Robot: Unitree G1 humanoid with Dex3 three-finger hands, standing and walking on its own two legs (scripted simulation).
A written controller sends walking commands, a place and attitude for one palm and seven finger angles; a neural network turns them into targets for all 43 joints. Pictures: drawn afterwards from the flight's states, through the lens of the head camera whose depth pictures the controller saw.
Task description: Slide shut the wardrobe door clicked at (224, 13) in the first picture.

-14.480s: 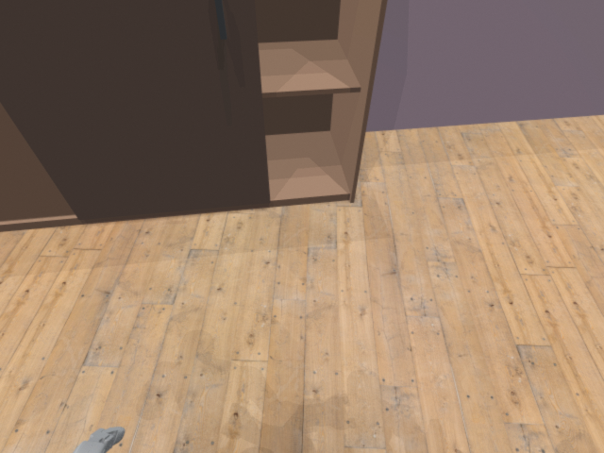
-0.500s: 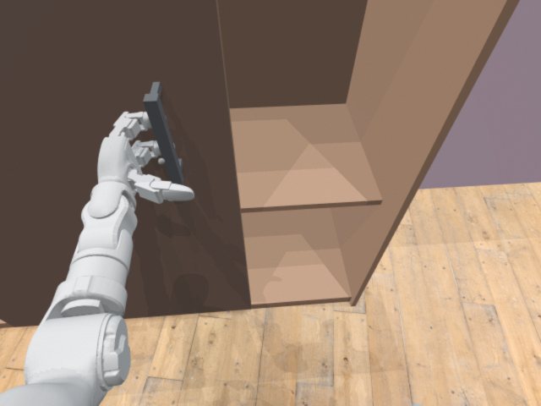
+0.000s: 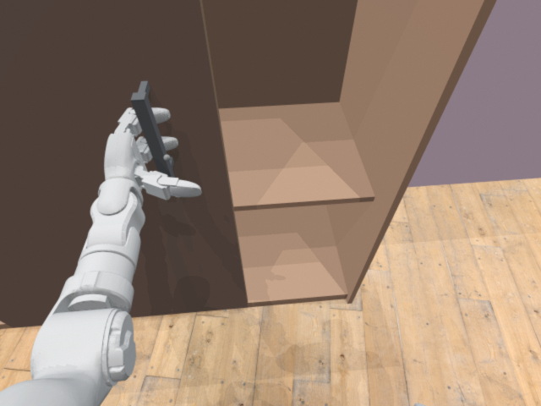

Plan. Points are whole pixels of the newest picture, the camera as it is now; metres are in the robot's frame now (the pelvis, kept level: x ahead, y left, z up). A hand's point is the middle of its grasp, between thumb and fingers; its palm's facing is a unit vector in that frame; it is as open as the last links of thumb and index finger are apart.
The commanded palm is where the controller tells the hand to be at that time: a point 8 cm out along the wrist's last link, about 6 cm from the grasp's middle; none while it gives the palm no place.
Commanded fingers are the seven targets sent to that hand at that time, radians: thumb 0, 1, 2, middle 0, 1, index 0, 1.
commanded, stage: slide the fingers in behind the handle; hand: left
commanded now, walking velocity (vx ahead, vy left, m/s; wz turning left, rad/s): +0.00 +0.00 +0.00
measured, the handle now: (157, 136) +0.51 +0.18 +0.12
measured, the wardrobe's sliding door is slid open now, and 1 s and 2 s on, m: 0.38 0.38 0.38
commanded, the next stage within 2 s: grip the handle and tug to test in 0.34 s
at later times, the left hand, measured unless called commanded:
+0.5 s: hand (163, 154) +0.47 +0.16 +0.13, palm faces +0.06 -1.00 -0.01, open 13.7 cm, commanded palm +0.43 +0.21 +0.13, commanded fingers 0.00 -0.31 0.38 -0.32 -1.23 -0.32 -1.23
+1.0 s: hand (162, 156) +0.46 +0.16 +0.13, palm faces +0.07 -1.00 -0.01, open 7.5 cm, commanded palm +0.43 +0.20 +0.13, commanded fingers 0.00 0.85 0.88 -0.44 -1.39 -0.44 -1.39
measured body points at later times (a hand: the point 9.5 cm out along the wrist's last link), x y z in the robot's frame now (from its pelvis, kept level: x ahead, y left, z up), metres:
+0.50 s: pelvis +0.00 +0.00 +0.00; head +0.05 -0.01 +0.45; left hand +0.46 +0.21 +0.13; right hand +0.06 -0.26 -0.12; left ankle +0.00 +0.11 -0.73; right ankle -0.01 -0.09 -0.73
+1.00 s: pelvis +0.01 +0.01 +0.00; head +0.04 +0.00 +0.45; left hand +0.45 +0.21 +0.13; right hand +0.08 -0.24 -0.12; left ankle +0.00 +0.11 -0.73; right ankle -0.01 -0.09 -0.73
